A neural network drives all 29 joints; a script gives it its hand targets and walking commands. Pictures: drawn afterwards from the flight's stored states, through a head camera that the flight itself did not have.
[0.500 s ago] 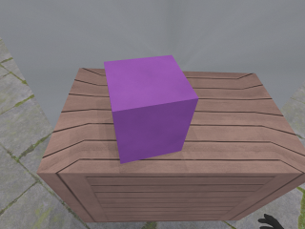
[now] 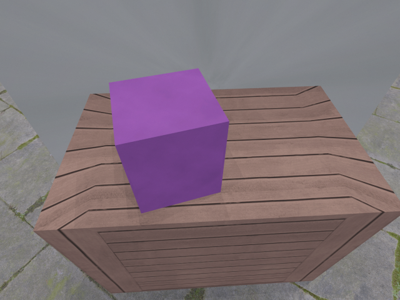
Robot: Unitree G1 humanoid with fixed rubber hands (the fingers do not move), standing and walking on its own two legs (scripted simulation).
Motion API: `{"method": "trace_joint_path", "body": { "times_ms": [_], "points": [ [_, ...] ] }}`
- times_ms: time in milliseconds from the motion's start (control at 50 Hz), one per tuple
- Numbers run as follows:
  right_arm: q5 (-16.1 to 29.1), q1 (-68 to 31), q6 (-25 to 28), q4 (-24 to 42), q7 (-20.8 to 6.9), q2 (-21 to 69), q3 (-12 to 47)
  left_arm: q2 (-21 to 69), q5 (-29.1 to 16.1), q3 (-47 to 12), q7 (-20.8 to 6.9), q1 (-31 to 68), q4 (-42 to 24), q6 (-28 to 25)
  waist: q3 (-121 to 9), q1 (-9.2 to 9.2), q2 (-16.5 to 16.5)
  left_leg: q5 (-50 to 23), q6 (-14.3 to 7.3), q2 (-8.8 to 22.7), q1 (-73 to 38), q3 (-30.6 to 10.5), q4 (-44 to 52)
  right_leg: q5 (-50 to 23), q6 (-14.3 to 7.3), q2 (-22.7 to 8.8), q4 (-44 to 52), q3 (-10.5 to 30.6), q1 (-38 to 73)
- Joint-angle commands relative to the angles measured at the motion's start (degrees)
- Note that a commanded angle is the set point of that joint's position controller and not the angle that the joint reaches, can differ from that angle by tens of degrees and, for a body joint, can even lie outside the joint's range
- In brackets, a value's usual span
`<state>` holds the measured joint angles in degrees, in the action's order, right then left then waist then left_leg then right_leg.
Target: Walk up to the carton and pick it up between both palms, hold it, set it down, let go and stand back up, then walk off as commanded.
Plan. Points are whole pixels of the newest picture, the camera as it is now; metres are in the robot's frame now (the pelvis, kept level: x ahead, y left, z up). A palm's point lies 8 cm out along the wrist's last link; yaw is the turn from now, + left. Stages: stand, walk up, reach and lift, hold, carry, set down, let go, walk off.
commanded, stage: walk up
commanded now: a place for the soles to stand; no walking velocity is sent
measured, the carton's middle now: (169, 141) +0.47 +0.08 +0.04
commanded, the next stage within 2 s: reach and lift in 0.52 s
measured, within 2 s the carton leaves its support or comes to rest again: neither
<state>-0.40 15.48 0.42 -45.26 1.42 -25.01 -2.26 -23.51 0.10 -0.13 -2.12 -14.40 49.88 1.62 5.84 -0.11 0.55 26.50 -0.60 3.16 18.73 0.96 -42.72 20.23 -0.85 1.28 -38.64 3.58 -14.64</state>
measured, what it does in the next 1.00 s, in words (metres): stands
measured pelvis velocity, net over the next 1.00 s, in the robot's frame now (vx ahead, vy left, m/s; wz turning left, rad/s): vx -0.01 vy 0.00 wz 0.00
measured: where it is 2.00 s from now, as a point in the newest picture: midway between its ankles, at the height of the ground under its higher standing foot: outside the picture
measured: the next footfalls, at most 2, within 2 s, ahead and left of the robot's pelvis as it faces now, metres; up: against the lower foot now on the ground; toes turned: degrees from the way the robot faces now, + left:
none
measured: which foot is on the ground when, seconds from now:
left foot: down 0.00-1.00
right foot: down 0.00-1.00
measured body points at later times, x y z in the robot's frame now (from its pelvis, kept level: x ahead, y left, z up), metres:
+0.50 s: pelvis +0.00 +0.00 +0.00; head +0.03 +0.01 +0.45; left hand +0.12 +0.31 -0.11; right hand +0.11 -0.32 -0.09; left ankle +0.03 +0.15 -0.72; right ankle +0.01 -0.11 -0.72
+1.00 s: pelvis -0.01 +0.00 +0.01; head -0.01 +0.01 +0.45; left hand +0.17 +0.26 -0.08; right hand +0.16 -0.31 -0.06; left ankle +0.03 +0.15 -0.72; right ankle +0.01 -0.11 -0.72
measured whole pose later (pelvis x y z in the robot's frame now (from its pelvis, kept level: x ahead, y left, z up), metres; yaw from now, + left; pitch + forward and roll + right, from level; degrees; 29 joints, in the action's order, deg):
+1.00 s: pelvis -0.01 +0.00 +0.01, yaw +0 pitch -7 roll +1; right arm -0.8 4.5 11.7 -52.9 -5.2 -21.1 -6.4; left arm -16.8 0.1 -0.1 2.8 -7.6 28.4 19.9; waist 6.2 -0.1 -2.7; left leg 15.1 2.4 2.9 10.0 1.0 -32.3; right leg 18.5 -0.6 1.1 -35.2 3.5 -9.6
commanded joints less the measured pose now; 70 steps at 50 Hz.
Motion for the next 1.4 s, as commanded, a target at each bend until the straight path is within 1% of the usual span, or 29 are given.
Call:
{"method": "trace_joint_path", "body": {
  "times_ms": [0,20,40,60,80,100,120,160,200,300,360,380,500,520,560,580,640,680,720,780,880,920,1020,1040,1160,1220,1260,1360,1380],
  "points": [
    [0.1,0.8,2.3,-1.4,-0.4,-9.7,-2.6,-13.2,1.0,4.9,1.2,6.3,-4.7,-2.7,-4.2,0.89,-11.3,-10.4,-0.8,-2.6,-5.6,1.5,10.0,-12.0,-6.9,-9.0,12.9,9.9,-2.4],
    [-0.1,0.9,2.6,-1.7,-0.2,-9.4,-2.6,-12.3,0.9,4.8,1.2,7.1,-4.9,-2.5,-5.9,0.90,-9.8,-14.3,-0.8,-2.9,-7.2,2.1,13.5,-16.9,-6.3,-8.4,10.1,8.5,-1.0],
    [-0.2,1.0,3.0,-1.5,0.1,-9.3,-2.5,-11.6,0.4,4.8,1.5,6.2,-4.7,-2.6,-7.5,0.82,-9.7,-18.3,-1.1,-1.2,-9.2,0.2,15.7,-23.9,-5.4,-8.5,6.5,7.7,0.0],
    [-0.5,1.2,3.3,-1.1,0.4,-10.8,-2.7,-10.7,0.0,4.4,1.5,5.7,-4.8,-2.6,-10.6,0.69,-7.4,-24.4,-2.2,1.3,-11.0,-2.2,15.2,-24.3,-4.2,-7.5,4.5,6.8,1.0],
    [-0.8,0.1,3.5,-0.9,0.4,-11.5,-2.9,-10.0,-0.2,4.3,1.4,5.6,-4.4,-2.6,-12.0,0.57,-3.8,-26.7,-2.8,4.6,-12.4,-5.1,14.4,-18.1,-3.3,-6.3,4.4,5.7,-0.9],
    [-0.5,-1.9,3.7,-0.7,0.3,-12.5,-2.7,-10.4,0.0,4.2,1.4,4.5,-3.7,-2.5,-12.4,-0.22,-3.2,-24.7,-4.2,6.7,-11.7,-7.6,13.4,-12.7,-2.6,-5.1,5.8,5.1,-1.4],
    [-0.5,-3.3,3.5,-0.8,0.1,-12.3,-2.6,-10.6,0.4,4.2,1.6,4.1,-2.6,-2.4,-12.5,-0.19,-0.6,-22.2,-4.7,7.1,-10.2,-7.0,12.6,-10.8,-2.6,-5.2,6.7,5.2,-0.2],
    [-0.3,-4.9,3.0,-0.6,-0.1,-10.5,-1.9,-12.0,0.4,4.4,1.5,6.0,-1.8,-2.7,-8.5,-0.10,-1.5,-17.9,-2.6,3.2,-6.3,-2.7,10.9,-9.1,-3.4,-7.1,11.7,7.3,-1.2],
    [-0.2,-4.7,2.7,-0.3,-0.4,-9.2,-1.7,-12.3,0.6,4.4,1.4,7.3,-1.9,-2.9,-7.9,0.53,-1.3,-14.6,-1.9,1.5,-7.2,-1.3,11.3,-6.9,-4.2,-8.5,12.9,9.5,-3.7],
    [-0.3,-5.1,3.0,-0.6,-0.5,-9.6,-1.4,-11.7,0.6,4.1,1.2,8.2,-1.5,-3.0,-8.9,0.40,-0.2,-17.3,-2.5,2.8,-8.6,-2.6,12.1,-8.8,-2.9,-7.1,11.7,7.5,-3.1],
    [-0.3,-5.5,3.0,-0.6,-0.6,-10.3,-1.4,-11.9,0.8,3.9,1.1,9.4,-1.6,-3.0,-9.6,0.66,-1.1,-17.9,-2.5,3.0,-8.6,-2.6,12.0,-9.5,-3.2,-7.0,11.3,7.2,-2.3],
    [-0.4,-5.6,3.0,-1.1,-0.5,-10.2,-1.4,-11.6,0.6,3.9,1.1,9.3,-1.5,-3.0,-9.7,0.48,0.0,-18.2,-2.6,2.7,-8.6,-2.6,12.2,-9.3,-3.0,-6.9,11.1,7.2,-2.3],
    [-0.2,-6.5,3.1,-0.8,-0.6,-10.2,-1.2,-11.3,0.6,4.0,1.0,9.0,-1.5,-3.0,-9.9,0.26,-1.6,-17.2,-2.5,3.0,-8.4,-2.9,12.8,-9.3,-3.0,-6.9,11.8,7.7,-1.7],
    [-8.3,-22.3,12.2,-11.2,-2.5,-2.9,-8.4,-7.5,3.9,7.5,3.9,25.0,-16.8,9.6,-5.1,1.93,0.9,-8.4,2.6,-3.3,-2.8,3.8,9.4,-1.5,-1.0,-0.3,6.2,-7.9,-12.1],
    [-8.5,-18.7,13.2,-10.3,-4.4,-6.6,-10.3,-6.6,4.4,7.0,4.7,21.3,-20.5,16.2,-3.5,3.27,-0.5,-4.9,1.5,-1.0,-2.0,3.5,7.2,0.2,-1.8,-1.0,4.0,-8.3,-11.4],
    [-8.4,-19.0,13.7,-9.3,-5.0,-7.5,-10.2,-6.1,4.8,7.0,4.7,21.1,-21.6,17.5,-4.1,2.85,-1.3,-5.5,1.0,-1.1,-2.6,3.8,7.0,-0.4,-1.7,-1.1,3.9,-8.2,-10.1],
    [-5.1,-15.2,14.7,-7.1,-5.5,-9.1,-9.5,-4.7,4.6,7.5,4.8,15.8,-26.9,19.4,-14.2,2.03,-2.4,-17.8,2.2,-1.1,-10.4,2.8,5.4,-16.6,-1.4,-1.2,4.8,-7.8,-4.5],
    [-3.4,-11.8,14.9,-5.0,-5.2,-9.3,-8.7,-4.3,4.3,8.3,4.8,12.4,-30.1,18.9,-16.7,1.44,-4.6,-22.6,1.7,-1.5,-14.5,2.3,6.9,-24.1,-0.8,-0.4,6.3,-7.6,-1.0],
    [-2.0,-10.4,14.8,-4.3,-5.0,-9.3,-8.0,-3.8,4.7,9.3,4.3,9.3,-28.6,18.7,-15.8,0.84,-5.8,-24.9,1.5,-2.4,-15.9,2.4,8.8,-28.6,-0.2,0.2,8.2,-7.3,1.8],
    [-0.6,-10.5,14.9,-3.4,-5.4,-9.0,-6.9,-2.9,5.7,9.8,4.1,7.6,-28.6,18.1,-14.4,-0.13,-4.4,-26.2,1.7,-3.3,-15.4,2.5,11.6,-29.7,-0.1,0.5,11.2,-6.5,4.6],
    [0.4,-11.3,12.9,-0.5,-6.8,-7.3,-5.7,-0.6,5.5,10.2,5.5,9.2,-31.1,17.3,-8.9,-0.84,-2.6,-24.0,1.9,-3.7,-13.9,3.0,16.6,-23.6,0.0,1.2,15.5,-6.0,4.6],
    [0.5,-11.0,12.0,1.7,-7.4,-6.4,-5.8,0.6,4.2,9.5,6.1,9.8,-33.3,16.8,-8.1,-0.67,-3.4,-22.5,1.8,-3.8,-14.3,3.0,18.2,-20.7,0.1,1.4,16.7,-5.8,4.2],
    [0.9,-11.3,11.3,8.8,-8.6,-5.6,-6.3,1.1,2.6,9.7,7.9,10.6,-38.8,14.3,-9.9,-2.30,-3.3,-19.0,1.5,-4.2,-14.5,3.8,20.1,-13.9,-0.1,0.8,18.3,-5.2,3.1],
    [1.2,-10.4,11.5,10.1,-8.8,-5.2,-6.3,1.0,2.3,9.5,8.2,10.1,-40.1,13.7,-10.6,-2.64,-2.3,-17.4,1.5,-4.2,-14.2,3.8,20.1,-11.5,-0.2,0.3,18.6,-5.0,3.1],
    [1.3,-12.0,10.4,17.1,-9.8,-4.9,-7.0,2.6,-0.2,6.6,9.9,10.6,-41.0,12.1,-8.2,-2.97,-2.5,-7.7,0.5,-4.6,-12.5,3.8,22.1,1.3,-1.2,-0.9,20.5,-4.4,-1.6],
    [2.8,-11.9,9.4,22.3,-10.0,-5.1,-6.3,3.3,-1.3,5.8,9.9,11.0,-42.2,12.2,-7.5,-2.57,-6.9,-7.2,0.6,-6.1,-20.3,3.0,18.2,9.6,-3.0,-3.9,23.4,-2.9,-11.6],
    [4.0,-11.7,8.0,24.9,-10.2,-5.1,-6.0,3.9,-2.0,5.1,10.2,12.3,-45.1,12.6,-7.3,-1.71,-7.7,-6.5,1.0,-6.7,-26.3,2.0,16.9,14.1,-4.1,-5.8,25.4,-2.3,-18.7],
    [6.2,-11.2,5.2,27.1,-11.3,-5.7,-5.2,6.4,-1.7,4.2,10.7,11.6,-46.5,13.2,-5.6,-1.28,-7.3,-6.1,0.8,-6.7,-29.8,1.3,17.5,14.2,-5.0,-6.0,26.7,-3.0,-21.5],
    [6.3,-11.4,4.8,27.1,-11.8,-5.4,-5.1,6.7,-1.7,3.7,10.9,12.4,-47.9,13.2,-5.1,-1.42,-5.8,-5.3,0.8,-6.4,-28.5,1.2,18.6,13.1,-4.9,-5.5,26.2,-3.1,-20.2]
  ]
}}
